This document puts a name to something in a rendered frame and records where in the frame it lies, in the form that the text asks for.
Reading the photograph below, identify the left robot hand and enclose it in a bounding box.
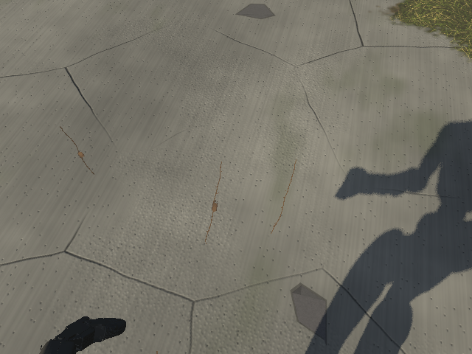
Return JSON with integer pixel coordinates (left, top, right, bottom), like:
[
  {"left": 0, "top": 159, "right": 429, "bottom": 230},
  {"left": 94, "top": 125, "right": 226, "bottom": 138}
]
[{"left": 39, "top": 316, "right": 126, "bottom": 354}]

